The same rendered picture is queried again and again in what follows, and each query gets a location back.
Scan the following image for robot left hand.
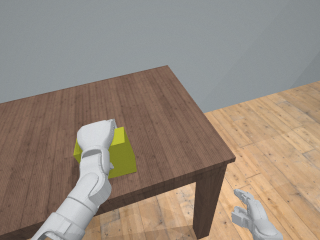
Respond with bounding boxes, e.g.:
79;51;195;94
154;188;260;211
77;119;118;170

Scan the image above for robot left forearm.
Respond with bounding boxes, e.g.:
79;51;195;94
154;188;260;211
30;146;112;240

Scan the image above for table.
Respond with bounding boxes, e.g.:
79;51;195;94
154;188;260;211
0;65;236;240

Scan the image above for sponge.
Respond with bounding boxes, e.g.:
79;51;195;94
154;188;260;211
73;127;137;179

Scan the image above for robot right hand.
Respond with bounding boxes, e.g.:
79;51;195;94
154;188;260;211
231;189;269;234

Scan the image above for robot right forearm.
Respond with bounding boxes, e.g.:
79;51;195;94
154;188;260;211
252;219;284;240

